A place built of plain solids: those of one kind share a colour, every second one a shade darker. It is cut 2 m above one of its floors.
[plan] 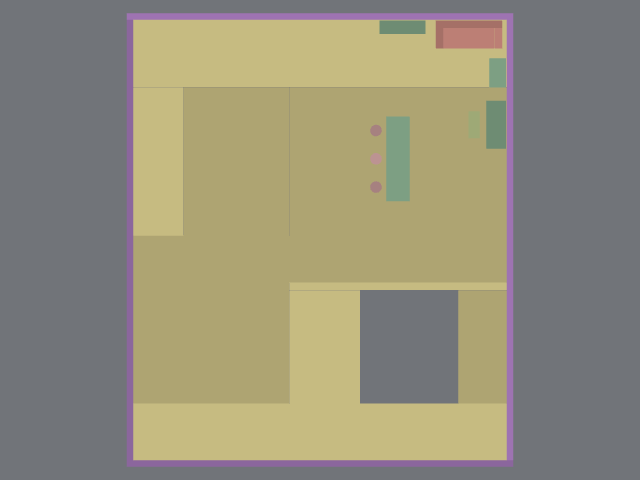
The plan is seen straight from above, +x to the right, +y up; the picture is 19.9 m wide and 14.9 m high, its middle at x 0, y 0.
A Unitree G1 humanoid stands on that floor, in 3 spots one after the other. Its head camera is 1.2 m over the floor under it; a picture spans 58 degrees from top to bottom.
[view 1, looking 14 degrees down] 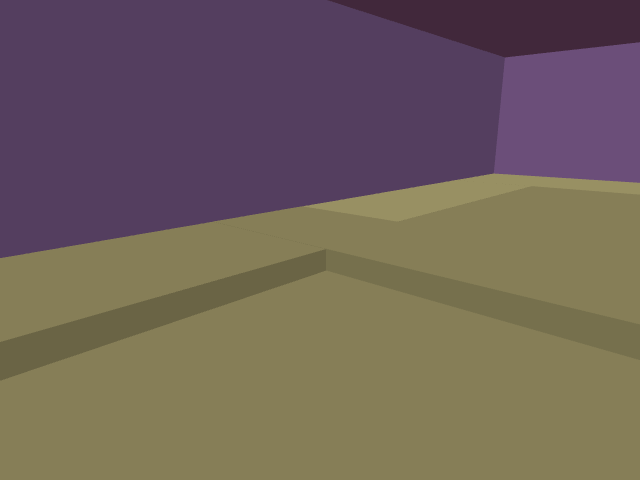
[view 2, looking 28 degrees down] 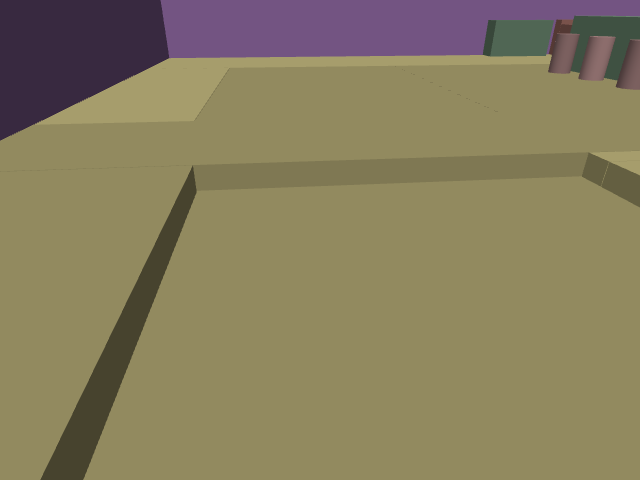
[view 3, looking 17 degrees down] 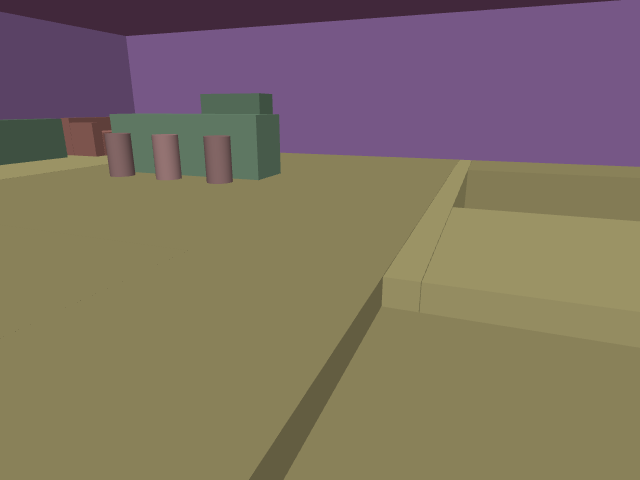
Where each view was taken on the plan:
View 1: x -1.56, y -4.05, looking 133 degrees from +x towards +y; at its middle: floor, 4.14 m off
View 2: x -3.43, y -4.44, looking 84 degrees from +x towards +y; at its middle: floor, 2.56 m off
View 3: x -3.43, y -1.85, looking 21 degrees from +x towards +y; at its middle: floor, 3.42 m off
